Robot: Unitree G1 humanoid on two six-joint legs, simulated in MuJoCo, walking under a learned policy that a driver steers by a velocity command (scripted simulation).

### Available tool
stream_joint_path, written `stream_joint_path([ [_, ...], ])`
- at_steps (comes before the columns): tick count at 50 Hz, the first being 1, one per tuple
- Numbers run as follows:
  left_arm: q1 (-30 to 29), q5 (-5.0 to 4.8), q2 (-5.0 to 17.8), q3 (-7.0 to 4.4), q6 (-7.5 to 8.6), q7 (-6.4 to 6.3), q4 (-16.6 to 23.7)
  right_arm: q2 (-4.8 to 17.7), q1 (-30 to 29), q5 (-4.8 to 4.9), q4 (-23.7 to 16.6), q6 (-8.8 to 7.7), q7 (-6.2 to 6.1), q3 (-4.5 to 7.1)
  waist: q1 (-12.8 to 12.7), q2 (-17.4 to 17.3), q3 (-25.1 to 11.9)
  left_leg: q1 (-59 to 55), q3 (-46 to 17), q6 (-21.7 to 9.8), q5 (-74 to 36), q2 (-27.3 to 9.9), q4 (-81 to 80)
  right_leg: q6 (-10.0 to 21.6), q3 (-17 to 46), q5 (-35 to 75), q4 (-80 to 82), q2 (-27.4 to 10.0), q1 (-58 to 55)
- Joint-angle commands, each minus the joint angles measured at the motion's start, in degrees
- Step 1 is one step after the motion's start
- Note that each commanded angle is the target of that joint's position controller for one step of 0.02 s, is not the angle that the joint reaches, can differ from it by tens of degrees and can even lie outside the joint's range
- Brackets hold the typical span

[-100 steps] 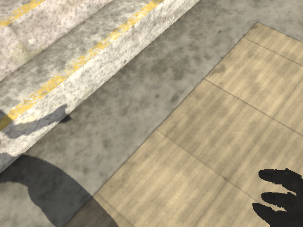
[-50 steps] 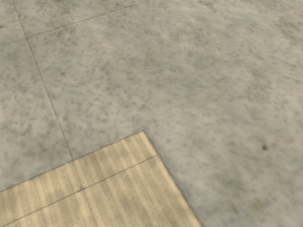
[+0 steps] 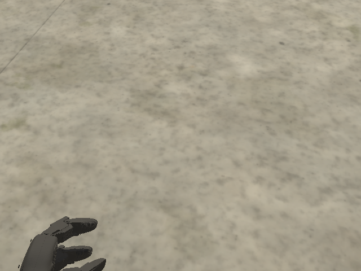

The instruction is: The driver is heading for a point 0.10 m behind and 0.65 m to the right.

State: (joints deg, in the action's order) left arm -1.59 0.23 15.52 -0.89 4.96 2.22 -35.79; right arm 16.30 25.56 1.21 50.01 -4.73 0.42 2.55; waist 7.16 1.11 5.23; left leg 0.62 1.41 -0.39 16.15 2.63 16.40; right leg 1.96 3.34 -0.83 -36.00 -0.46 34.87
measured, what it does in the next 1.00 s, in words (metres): walks ahead, turning right: right foot, then left foot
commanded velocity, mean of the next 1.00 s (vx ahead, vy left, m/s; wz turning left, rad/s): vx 0.12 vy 0.00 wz -0.75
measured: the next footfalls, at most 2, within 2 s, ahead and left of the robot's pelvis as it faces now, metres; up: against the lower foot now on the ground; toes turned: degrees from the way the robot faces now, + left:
right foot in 0.06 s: +0.25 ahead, -0.09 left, +0.00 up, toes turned +3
left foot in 0.48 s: +0.28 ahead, +0.11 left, +0.00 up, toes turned -26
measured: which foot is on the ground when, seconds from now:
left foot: down 0.00-0.08, up 0.10-0.46, down 0.48-0.92, up 0.94-1.00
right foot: up 0.00-0.04, down 0.06-0.50, up 0.52-0.90, down 0.92-1.00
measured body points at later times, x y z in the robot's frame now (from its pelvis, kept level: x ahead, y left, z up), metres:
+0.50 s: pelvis +0.16 +0.02 -0.01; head +0.19 +0.01 +0.44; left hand +0.36 +0.28 -0.11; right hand +0.27 -0.29 -0.10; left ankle +0.24 +0.13 -0.74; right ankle +0.21 -0.10 -0.74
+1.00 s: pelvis +0.17 -0.03 -0.01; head +0.17 -0.08 +0.44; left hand +0.48 +0.07 -0.08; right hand +0.06 -0.34 -0.13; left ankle +0.25 +0.12 -0.68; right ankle +0.10 -0.09 -0.74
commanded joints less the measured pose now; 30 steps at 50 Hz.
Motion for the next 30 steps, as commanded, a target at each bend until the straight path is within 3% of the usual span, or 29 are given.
stream_joint_path([
  [1, 4.7, 0.6, 5.3, -1.78, 0.23, 0.44, 1.2, 10.4, -7.1, 0.44, -4.7, -0.75, -0.75, 2.03, -8.0, -6.4, -7.6, 5.8, -4.7, -6.0, -40.8, -12.5, 1.4, 1.8, -1.1, 8.1, 6.9, 2.3, -19.5],
  [3, 12.1, 1.49, 8.1, -3.21, 0.03, -0.26, -1.6, 9.8, -7.0, 0.24, -4.7, -0.17, -0.84, 1.61, -12.0, -4.3, -11.0, 7.7, -2.3, -3.1, -41.6, -9.3, 13.9, 3.9, -1.7, 14.1, 10.2, 2.3, -30.6],
  [4, 17.2, 1.95, 12.1, -4.06, -0.38, -0.96, -2.3, 8.6, -6.9, -1.68, -6.6, -0.11, -1.25, 0.99, -12.8, 2.5, -16.2, 14.7, 0.9, -0.5, -25.5, -5.5, 28.7, 7.0, 7.8, 36.1, 6.6, -6.3, -40.8],
  [5, 16.0, 2.42, 13.3, -3.44, -1.0, -1.08, -1.2, 2.6, 3.4, -2.39, -6.5, 0.33, -0.72, -1.22, -7.4, 13.9, -25.2, 27.8, -0.9, 3.1, 20.3, -0.1, 49.6, 19.6, 27.1, 52.3, 5.1, -21.1, -53.2],
  [6, 15.4, 0.79, 10.5, -3.3, -1.5, -0.54, -0.6, 7.0, 2.8, -1.76, -5.8, 0.86, -0.42, -0.5, -9.0, 8.6, -28.9, 30.1, -6.8, 3.5, 22.4, -1.0, 55.1, 20.9, 31.4, 42.1, 7.6, -19.4, -51.3],
  [7, 12.2, -0.48, 10.6, -3.65, -1.77, -0.28, 0.4, 9.6, -2.9, -0.78, -7.4, 1.42, -0.61, 0.38, -9.4, 5.6, -21.5, 34.8, -6.5, 3.6, 20.1, -1.7, 57.5, 19.3, 27.2, 33.4, 9.7, -16.2, -45.8],
  [8, 10.2, -0.97, 10.4, -3.88, -2.06, -0.4, 0.5, 9.6, -6.3, -1.03, -8.0, 2.05, -1.45, 0.64, -8.9, 1.8, -16.9, 36.2, -6.5, 3.7, 16.3, -2.7, 56.2, 17.1, 24.8, 26.2, 11.7, -13.6, -39.5],
  [9, 9.0, -0.97, 10.3, -3.96, -2.36, -0.63, 0.8, 9.8, -8.1, -1.53, -8.5, 2.82, -2.29, 0.96, -7.9, 0.0, -13.7, 35.2, -6.9, 4.1, 13.6, -3.3, 54.1, 15.8, 23.5, 21.8, 14.0, -11.9, -32.7],
  [10, 8.1, -0.4, 10.7, -4.24, -2.61, -0.84, 0.9, 9.5, -8.5, -1.69, -9.1, 3.63, -2.73, 1.04, -6.0, 0.9, -12.4, 32.3, -7.6, 4.3, 11.7, -3.7, 51.3, 15.0, 23.1, 17.2, 15.7, -10.5, -27.0],
  [12, 6.4, 0.06, 10.0, -4.51, -3.29, -1.37, 1.5, 7.6, -9.2, -1.83, -10.0, 4.54, -3.12, 0.81, -4.3, 3.3, -12.1, 28.4, -7.5, 4.5, 10.4, -2.9, 44.1, 13.9, 22.0, 11.6, 17.3, -7.8, -21.0],
  [15, 7.0, -0.3, 11.6, -5.59, -4.38, -2.81, 2.0, 6.1, -13.0, -2.13, -11.4, 5.05, -3.13, 0.5, -4.7, 3.6, -13.9, 24.9, -7.5, 5.3, 6.5, -0.6, 35.3, 13.3, 22.7, 6.5, 17.6, -5.6, -17.5],
  [20, 8.7, -0.91, 12.5, -6.54, -6.31, -4.29, 2.1, 6.2, -18.5, -1.56, -13.1, 4.73, -2.15, 0.62, -6.2, 5.8, -13.0, 19.8, -9.1, 5.1, 0.7, 1.5, 24.4, 9.7, 26.4, -7.6, 17.7, -2.7, -15.2],
  [23, 9.2, -1.48, 12.0, -6.67, -7.21, -4.55, 2.4, 7.2, -16.6, -1.03, -12.4, 3.99, -1.63, 1.33, -5.2, 7.2, -11.9, 12.9, -9.0, 3.6, -3.3, 0.9, 11.7, 6.9, 29.3, -11.2, 14.9, -1.0, -14.9],
  [24, 10.5, -2.0, 10.5, -6.28, -7.43, -4.57, 2.1, 8.6, -14.9, -1.25, -11.8, 3.92, -1.72, 1.98, -4.7, 5.1, -12.0, 7.0, -9.7, 1.7, -7.4, -3.0, 5.0, 4.4, 27.1, -18.3, 10.9, 2.0, -11.6],
  [25, 14.5, -2.02, 6.9, -5.47, -7.6, -4.49, 2.1, 12.9, -15.2, -2.77, -12.5, 4.4, -2.08, 2.8, -7.0, -6.4, -14.0, 0.3, -20.8, -4.1, -6.1, -16.7, 2.1, 1.1, 18.1, -31.7, -1.1, 7.8, -4.1],
  [26, 15.0, -2.08, 9.2, -6.21, -6.85, -4.23, 3.2, 13.6, -17.5, -5.1, -13.2, 4.64, -1.86, 3.07, -8.3, -17.5, -11.5, 5.6, -33.1, -11.4, -8.4, -24.8, -1.9, -1.3, 9.6, -33.9, -13.8, 11.1, 1.7],
  [27, 16.0, -1.42, 14.1, -7.52, -6.52, -3.94, 2.4, 10.9, -21.4, -4.84, -14.7, 4.39, -2.27, 2.52, -9.5, -14.6, -9.1, 8.3, -30.4, -12.4, -8.7, -25.1, -2.2, -3.4, 8.2, -29.4, -22.1, 6.0, 2.3],
  [28, 17.0, -1.61, 15.2, -8.1, -6.94, -3.94, 1.0, 8.0, -24.1, -3.86, -15.4, 4.37, -2.82, 1.91, -9.9, -11.0, -7.6, 9.8, -23.4, -10.1, -6.8, -21.2, -1.2, -4.2, 6.9, -25.1, -25.1, 4.7, 1.5],
  [29, 18.1, -1.43, 13.7, -8.0, -7.72, -4.33, -0.1, 6.9, -25.5, -2.93, -15.8, 4.52, -3.23, 1.63, -10.2, -9.1, -7.2, 9.3, -18.8, -8.2, -6.9, -18.0, -0.1, -5.1, 5.5, -22.5, -29.0, 4.3, 1.9],
  [30, 19.0, -1.21, 12.1, -7.6, -8.29, -4.33, -0.3, 6.4, -25.6, -2.3, -15.6, 4.65, -3.53, 1.41, -9.8, -9.0, -6.1, 9.3, -15.5, -8.2, -9.9, -17.3, 0.2, -6.0, 4.5, -20.9, -33.4, 3.4, 3.2],
])
Keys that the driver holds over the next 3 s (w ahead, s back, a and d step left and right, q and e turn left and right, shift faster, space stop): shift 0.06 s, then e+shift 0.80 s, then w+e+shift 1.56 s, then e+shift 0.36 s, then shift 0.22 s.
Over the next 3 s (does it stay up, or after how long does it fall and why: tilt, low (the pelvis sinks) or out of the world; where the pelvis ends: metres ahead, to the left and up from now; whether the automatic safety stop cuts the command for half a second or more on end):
stays up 0.16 -1.27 0.00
